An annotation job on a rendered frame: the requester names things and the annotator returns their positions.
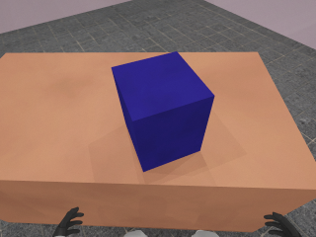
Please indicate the right robot hand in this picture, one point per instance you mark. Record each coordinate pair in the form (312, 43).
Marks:
(288, 230)

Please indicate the left robot hand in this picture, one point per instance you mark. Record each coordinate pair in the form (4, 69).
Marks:
(62, 228)

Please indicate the carton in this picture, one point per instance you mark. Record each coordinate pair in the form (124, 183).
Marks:
(165, 106)

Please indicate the pedestal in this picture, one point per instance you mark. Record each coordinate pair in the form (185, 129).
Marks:
(64, 143)

